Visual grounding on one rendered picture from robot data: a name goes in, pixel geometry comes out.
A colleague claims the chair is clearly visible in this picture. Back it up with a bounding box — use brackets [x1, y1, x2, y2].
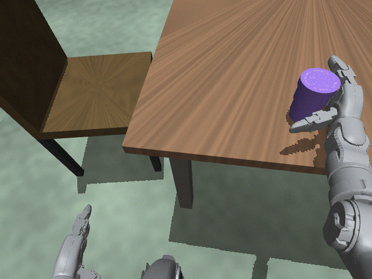
[0, 0, 162, 177]

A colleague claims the right robot hand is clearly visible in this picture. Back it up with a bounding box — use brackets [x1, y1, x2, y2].
[289, 55, 364, 133]

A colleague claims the right robot arm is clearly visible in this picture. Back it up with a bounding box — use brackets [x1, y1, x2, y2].
[323, 117, 372, 279]

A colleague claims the left robot hand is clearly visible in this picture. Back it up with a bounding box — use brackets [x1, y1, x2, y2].
[52, 205, 101, 279]

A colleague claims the cup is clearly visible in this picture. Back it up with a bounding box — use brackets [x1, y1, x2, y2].
[289, 68, 341, 122]

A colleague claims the table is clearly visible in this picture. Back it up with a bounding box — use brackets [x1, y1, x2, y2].
[122, 0, 372, 209]

